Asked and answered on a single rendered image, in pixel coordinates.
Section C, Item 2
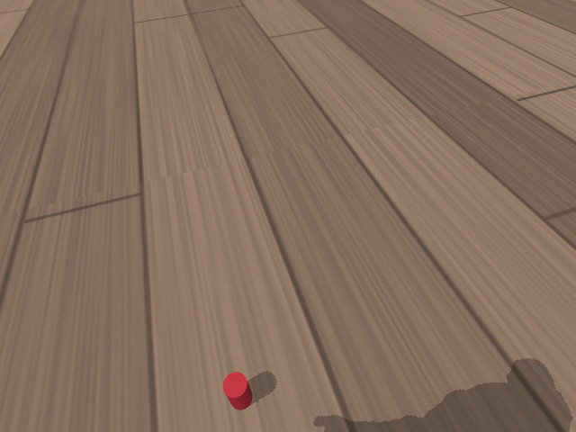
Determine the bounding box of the can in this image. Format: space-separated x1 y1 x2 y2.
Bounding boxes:
223 372 253 410

